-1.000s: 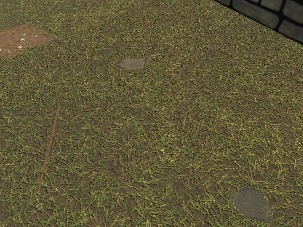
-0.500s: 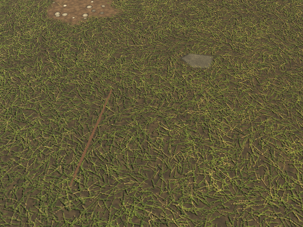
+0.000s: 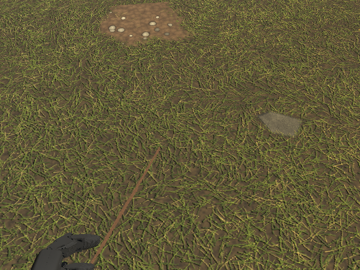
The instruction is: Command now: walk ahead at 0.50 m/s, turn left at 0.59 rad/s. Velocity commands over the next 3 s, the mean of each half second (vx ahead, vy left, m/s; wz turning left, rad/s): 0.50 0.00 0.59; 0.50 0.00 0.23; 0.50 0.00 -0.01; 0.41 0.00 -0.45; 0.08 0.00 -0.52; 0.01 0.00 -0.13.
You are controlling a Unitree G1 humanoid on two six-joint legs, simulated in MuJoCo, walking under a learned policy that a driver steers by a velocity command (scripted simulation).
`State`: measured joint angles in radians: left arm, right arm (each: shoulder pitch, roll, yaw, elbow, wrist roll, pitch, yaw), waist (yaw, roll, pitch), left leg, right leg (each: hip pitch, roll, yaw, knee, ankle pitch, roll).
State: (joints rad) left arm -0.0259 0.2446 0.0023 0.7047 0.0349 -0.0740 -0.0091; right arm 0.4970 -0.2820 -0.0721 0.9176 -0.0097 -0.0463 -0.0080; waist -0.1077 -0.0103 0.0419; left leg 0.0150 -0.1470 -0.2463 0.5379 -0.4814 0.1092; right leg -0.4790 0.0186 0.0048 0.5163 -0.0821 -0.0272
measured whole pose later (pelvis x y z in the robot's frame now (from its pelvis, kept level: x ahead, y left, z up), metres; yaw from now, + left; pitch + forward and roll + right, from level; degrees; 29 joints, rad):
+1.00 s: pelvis +0.51 +0.12 +0.02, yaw +23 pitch +1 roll +1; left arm 0.09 0.24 0.03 0.76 0.03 -0.01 -0.04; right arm 0.45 -0.24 -0.03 0.93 -0.02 -0.07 0.00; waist -0.06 -0.04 0.03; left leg 0.12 -0.12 -0.02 0.16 -0.30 0.10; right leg -0.61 -0.07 -0.06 0.65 -0.04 -0.03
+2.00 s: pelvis +0.98 +0.30 +0.02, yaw +5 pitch +0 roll +1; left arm 0.12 0.24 0.05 0.78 0.04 0.01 -0.04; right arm 0.33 -0.22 -0.04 0.90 -0.01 -0.07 -0.03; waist -0.03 -0.03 0.08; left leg -0.06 0.02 0.27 0.38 -0.32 0.02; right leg -0.57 -0.04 -0.08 0.71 -0.08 -0.05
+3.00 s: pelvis +1.05 +0.33 +0.02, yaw -13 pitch -1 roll +0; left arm 0.21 0.23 0.03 0.88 0.01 0.03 0.02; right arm 0.20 -0.22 -0.01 0.82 -0.01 0.01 -0.02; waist 0.00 0.00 0.03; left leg -0.17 -0.03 0.00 0.43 -0.24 0.03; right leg -0.14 0.04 0.07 0.42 -0.26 -0.01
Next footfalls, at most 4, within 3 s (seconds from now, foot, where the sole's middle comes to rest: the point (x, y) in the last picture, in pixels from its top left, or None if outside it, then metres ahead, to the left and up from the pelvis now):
0.52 left None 0.39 0.14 -0.76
1.08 right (138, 193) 0.76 0.11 -0.76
1.60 left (70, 161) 0.94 0.39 -0.76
2.08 right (108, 119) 1.16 0.24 -0.76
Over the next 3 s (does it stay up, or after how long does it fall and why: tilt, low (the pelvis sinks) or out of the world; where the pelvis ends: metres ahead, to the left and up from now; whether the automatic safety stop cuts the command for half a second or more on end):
stays up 1.05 0.33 0.02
